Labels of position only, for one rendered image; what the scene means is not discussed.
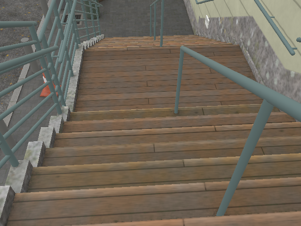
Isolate stairs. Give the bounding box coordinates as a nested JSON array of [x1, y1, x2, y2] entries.
[[87, 35, 232, 50], [7, 104, 301, 226]]

